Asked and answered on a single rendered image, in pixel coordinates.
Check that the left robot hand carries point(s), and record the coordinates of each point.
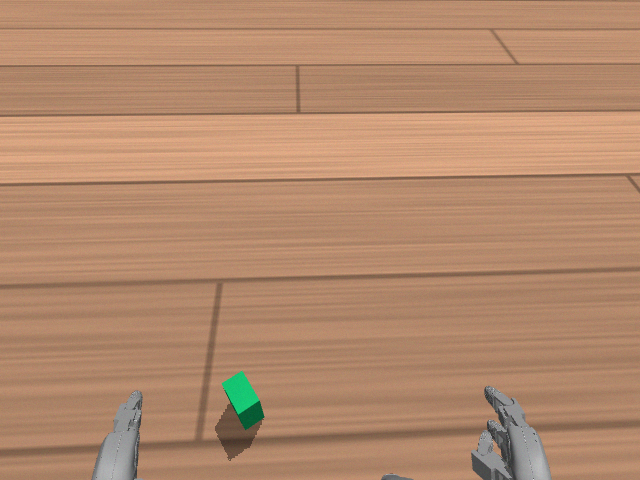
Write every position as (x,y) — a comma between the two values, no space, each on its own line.
(118,455)

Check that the right robot hand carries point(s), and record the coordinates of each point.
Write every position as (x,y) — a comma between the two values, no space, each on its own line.
(521,447)

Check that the carton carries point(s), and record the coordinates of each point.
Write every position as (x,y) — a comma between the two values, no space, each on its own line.
(243,399)

